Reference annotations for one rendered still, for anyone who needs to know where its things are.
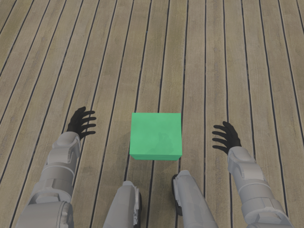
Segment robot left hand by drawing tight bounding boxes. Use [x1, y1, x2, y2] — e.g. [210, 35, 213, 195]
[67, 106, 96, 140]

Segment carton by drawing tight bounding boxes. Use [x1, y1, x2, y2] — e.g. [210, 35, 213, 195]
[129, 113, 182, 161]

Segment robot left thigh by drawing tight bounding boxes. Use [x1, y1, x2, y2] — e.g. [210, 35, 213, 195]
[103, 185, 140, 228]

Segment robot right hand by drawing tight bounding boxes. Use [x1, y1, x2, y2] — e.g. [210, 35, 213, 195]
[212, 121, 242, 155]

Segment robot right shin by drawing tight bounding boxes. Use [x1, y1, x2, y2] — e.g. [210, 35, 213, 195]
[177, 170, 195, 206]

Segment left robot forearm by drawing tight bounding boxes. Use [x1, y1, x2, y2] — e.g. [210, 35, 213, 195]
[15, 132, 81, 228]

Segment right robot forearm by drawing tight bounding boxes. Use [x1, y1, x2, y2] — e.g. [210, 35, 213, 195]
[227, 146, 295, 228]

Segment robot left upper arm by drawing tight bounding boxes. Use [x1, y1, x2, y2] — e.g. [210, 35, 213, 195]
[18, 201, 74, 228]

